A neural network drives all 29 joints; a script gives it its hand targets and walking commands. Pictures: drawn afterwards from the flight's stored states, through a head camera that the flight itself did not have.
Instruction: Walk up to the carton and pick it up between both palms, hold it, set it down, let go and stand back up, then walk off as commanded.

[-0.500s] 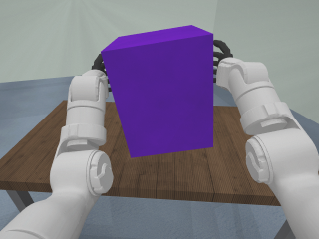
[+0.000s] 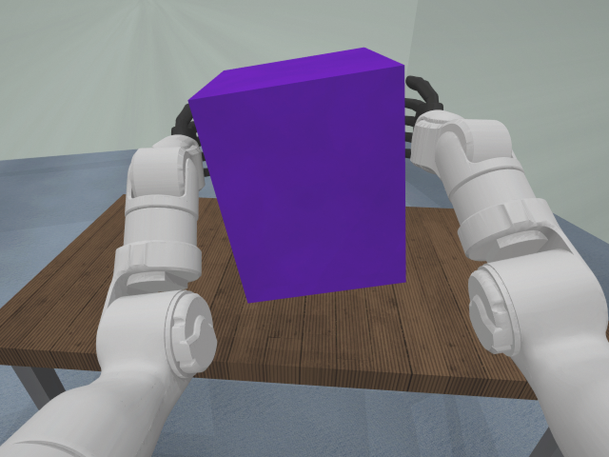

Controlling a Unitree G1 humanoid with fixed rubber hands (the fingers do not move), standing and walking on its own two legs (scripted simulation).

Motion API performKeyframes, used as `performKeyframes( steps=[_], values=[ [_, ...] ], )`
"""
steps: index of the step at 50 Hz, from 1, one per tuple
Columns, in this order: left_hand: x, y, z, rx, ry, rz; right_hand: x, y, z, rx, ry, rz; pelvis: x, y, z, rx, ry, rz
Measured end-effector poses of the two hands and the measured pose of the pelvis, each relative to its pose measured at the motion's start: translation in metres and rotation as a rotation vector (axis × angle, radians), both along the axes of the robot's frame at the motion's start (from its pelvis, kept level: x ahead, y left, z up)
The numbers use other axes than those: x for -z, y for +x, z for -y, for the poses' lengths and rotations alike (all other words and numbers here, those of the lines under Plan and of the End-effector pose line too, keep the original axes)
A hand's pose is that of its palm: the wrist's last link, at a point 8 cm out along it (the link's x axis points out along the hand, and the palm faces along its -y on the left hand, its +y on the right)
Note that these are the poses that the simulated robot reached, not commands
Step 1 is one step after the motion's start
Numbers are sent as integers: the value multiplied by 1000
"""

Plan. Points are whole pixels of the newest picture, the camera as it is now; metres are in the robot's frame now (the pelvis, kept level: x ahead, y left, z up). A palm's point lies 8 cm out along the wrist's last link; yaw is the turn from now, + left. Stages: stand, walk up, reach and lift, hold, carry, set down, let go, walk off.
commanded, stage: hold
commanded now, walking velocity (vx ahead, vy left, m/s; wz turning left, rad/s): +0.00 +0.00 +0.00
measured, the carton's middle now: (308, 169) +0.38 +0.00 +0.28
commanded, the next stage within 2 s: set down in 0.86 s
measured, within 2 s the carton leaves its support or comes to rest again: neither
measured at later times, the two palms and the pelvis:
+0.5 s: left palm (188, 149) +0.36 +0.14 +0.32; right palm (432, 133) +0.35 -0.15 +0.34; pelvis +0.00 +0.00 +0.00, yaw -1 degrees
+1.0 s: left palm (199, 151) +0.37 +0.13 +0.32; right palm (442, 129) +0.35 -0.16 +0.35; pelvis -0.01 +0.00 +0.00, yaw -1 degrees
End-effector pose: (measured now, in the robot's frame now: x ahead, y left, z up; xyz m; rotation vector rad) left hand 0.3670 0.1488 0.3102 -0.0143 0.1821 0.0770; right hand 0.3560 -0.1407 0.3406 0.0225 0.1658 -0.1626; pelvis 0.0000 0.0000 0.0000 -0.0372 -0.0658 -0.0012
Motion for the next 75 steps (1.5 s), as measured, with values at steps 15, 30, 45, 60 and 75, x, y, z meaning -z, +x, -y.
performKeyframes(
  steps=[15, 30, 45, 60, 75],
  values=[
    [-2, -5, 8, 15, 25, 3, -2, -8, 8, 15, 13, 2, 1, 1, -6, 17, 1, 10],
    [-3, -5, 5, 5, 32, -22, 4, -5, 6, 1, -2, -24, 0, -7, 0, 6, 8, -1],
    [3, -2, 14, 21, 21, -21, 0, -6, 14, 20, 3, -24, 0, -8, 4, 6, 6, -11],
    [-39, 4, -3, 0, -17, 134, -29, 0, -2, 5, 25, 134, -1, -4, 4, -2, 18, 46],
    [25, 30, -39, -12, 49, 101, 47, 31, -38, -11, -1, 100, -1, -3, -2, -41, 0, 77]
  ],
)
